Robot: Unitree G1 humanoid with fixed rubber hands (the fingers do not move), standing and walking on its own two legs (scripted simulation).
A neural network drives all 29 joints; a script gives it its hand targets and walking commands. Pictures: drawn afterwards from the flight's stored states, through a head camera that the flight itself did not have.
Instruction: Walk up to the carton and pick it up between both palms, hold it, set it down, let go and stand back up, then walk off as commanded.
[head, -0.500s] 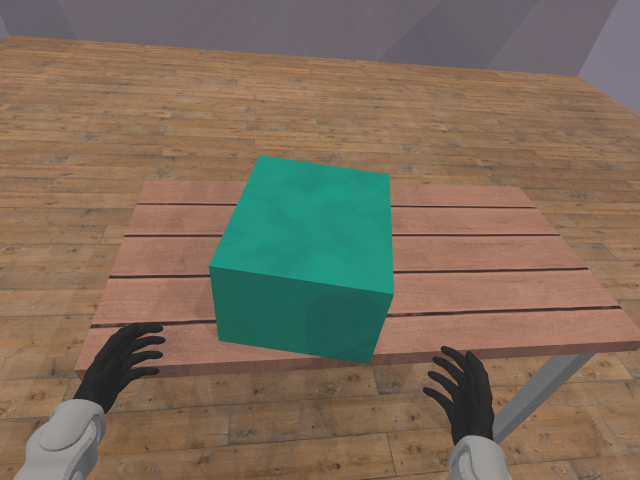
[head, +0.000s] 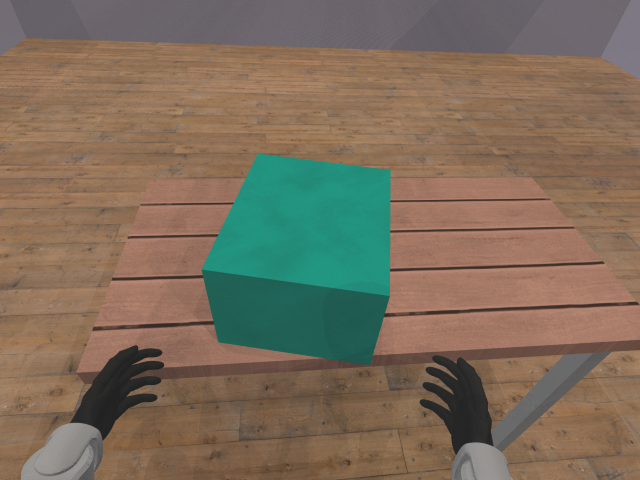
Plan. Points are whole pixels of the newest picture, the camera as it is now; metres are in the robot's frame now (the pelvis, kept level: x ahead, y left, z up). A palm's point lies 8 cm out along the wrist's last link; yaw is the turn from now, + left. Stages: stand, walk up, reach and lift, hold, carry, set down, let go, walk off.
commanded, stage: set down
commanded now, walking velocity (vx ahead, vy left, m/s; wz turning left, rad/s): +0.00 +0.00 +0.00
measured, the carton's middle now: (309, 251) +0.50 +0.02 -0.01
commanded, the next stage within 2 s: let go in 1.06 s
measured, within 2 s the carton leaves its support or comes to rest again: neither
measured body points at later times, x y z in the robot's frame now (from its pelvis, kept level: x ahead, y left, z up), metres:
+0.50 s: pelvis +0.02 -0.01 +0.00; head +0.01 +0.01 +0.45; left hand +0.22 +0.24 -0.03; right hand +0.19 -0.18 -0.02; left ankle +0.05 +0.09 -0.74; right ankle -0.01 -0.13 -0.74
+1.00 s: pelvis +0.02 -0.01 +0.00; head +0.01 +0.00 +0.45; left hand +0.20 +0.23 -0.05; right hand +0.19 -0.20 -0.05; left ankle +0.05 +0.09 -0.74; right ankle -0.01 -0.13 -0.74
